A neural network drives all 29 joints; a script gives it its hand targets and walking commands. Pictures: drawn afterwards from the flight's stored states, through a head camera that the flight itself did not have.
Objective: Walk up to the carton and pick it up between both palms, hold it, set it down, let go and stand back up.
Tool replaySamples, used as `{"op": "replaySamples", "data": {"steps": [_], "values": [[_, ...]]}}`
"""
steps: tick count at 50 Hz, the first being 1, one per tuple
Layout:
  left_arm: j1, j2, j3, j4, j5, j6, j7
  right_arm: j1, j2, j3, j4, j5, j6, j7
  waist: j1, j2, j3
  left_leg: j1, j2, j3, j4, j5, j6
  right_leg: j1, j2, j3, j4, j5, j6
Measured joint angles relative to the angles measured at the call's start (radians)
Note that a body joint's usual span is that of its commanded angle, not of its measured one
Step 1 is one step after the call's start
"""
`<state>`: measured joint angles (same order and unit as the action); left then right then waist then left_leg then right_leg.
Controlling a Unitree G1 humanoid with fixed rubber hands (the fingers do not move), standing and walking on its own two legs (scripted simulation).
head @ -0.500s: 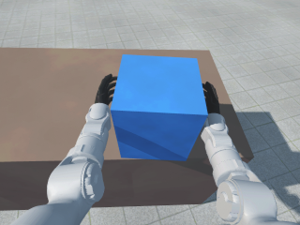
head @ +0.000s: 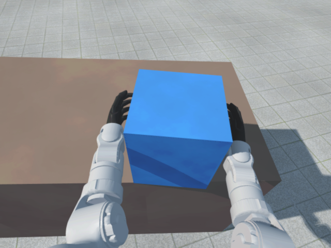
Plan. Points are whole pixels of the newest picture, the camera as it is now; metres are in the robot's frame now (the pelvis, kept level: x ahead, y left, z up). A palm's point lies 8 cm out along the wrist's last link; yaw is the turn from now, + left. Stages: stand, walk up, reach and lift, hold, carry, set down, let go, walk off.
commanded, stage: reach and lift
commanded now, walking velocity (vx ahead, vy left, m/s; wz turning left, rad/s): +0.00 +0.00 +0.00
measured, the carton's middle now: (174, 133) +0.40 +0.01 +0.04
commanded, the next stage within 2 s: none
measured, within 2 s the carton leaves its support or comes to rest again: leaves its support in 0.56 s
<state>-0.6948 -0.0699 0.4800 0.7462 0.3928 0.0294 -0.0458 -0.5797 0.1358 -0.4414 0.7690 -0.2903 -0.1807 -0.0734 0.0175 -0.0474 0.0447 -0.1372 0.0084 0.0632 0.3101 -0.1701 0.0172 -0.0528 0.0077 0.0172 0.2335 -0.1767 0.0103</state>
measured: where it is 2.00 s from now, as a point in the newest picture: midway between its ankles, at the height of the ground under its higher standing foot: outside the picture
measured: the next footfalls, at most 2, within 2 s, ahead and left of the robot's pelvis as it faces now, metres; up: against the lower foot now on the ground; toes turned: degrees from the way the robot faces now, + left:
none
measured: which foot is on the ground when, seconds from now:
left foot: down 0.00-1.00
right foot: down 0.00-1.00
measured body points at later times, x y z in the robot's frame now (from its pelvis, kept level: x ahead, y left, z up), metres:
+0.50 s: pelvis +0.00 +0.00 +0.00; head +0.02 +0.03 +0.45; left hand +0.40 +0.17 +0.08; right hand +0.38 -0.14 +0.08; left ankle +0.00 +0.10 -0.75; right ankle -0.03 -0.13 -0.75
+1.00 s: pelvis -0.02 +0.00 +0.00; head -0.03 +0.04 +0.45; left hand +0.38 +0.17 +0.11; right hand +0.37 -0.13 +0.10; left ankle +0.00 +0.10 -0.75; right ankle -0.03 -0.13 -0.75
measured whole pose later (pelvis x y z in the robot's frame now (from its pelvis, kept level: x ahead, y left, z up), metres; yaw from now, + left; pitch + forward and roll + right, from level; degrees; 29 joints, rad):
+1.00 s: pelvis -0.02 +0.00 +0.00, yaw +1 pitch -2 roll -1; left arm -0.73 -0.03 0.35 0.80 0.31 0.07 0.04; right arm -0.62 0.05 -0.36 0.93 -0.18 -0.26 -0.12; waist 0.02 -0.07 0.00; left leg -0.15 0.01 0.05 0.31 -0.13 0.02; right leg -0.04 0.01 0.00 0.20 -0.13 0.01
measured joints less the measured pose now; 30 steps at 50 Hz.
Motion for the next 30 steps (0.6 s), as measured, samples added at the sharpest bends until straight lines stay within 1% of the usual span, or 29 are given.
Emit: {"op": "replaySamples", "data": {"steps": [8,10,13,18,24,30], "values": [[0.018,0.0,-0.014,-0.028,-0.005,0.014,-0.005,0.012,0.0,0.019,0.001,0.014,-0.012,-0.01,-0.001,0.0,-0.007,-0.005,0.003,-0.004,0.007,-0.005,-0.004,-0.002,0.003,-0.004,0.004,-0.005,-0.003],[0.017,-0.003,-0.009,-0.024,-0.001,0.009,-0.006,0.017,-0.003,0.026,0.0,0.021,-0.015,-0.013,0.004,0.0,-0.005,-0.001,0.004,-0.003,0.007,-0.005,-0.004,0.001,0.004,-0.004,0.004,-0.005,-0.004],[0.01,-0.001,0.002,-0.016,-0.001,0.007,-0.011,0.011,-0.004,0.029,0.004,0.022,-0.014,-0.018,0.001,-0.003,0.004,0.006,0.003,-0.007,0.004,-0.003,-0.003,0.008,0.003,-0.007,0.004,-0.005,-0.003],[0.011,0.001,-0.008,-0.015,-0.011,0.007,-0.01,0.018,-0.002,0.028,-0.002,0.032,-0.016,-0.018,0.004,-0.005,-0.002,-0.001,0.003,-0.007,0.002,0.001,-0.004,0.001,0.003,-0.008,0.004,-0.003,-0.004],[0.023,0.001,-0.024,-0.017,-0.023,-0.001,0.0,0.022,-0.01,0.037,0.014,0.031,-0.036,-0.022,0.004,-0.008,-0.013,-0.005,0.003,-0.006,0.002,0.002,-0.003,-0.002,0.003,-0.007,-0.001,0.001,-0.003],[0.033,0.007,-0.048,0.005,-0.027,-0.03,0.02,0.021,-0.027,0.046,0.063,0.032,-0.084,-0.032,-0.003,-0.011,-0.027,-0.007,0.001,-0.014,0.009,0.001,-0.003,0.005,0.001,-0.016,-0.005,0.003,-0.002]]}}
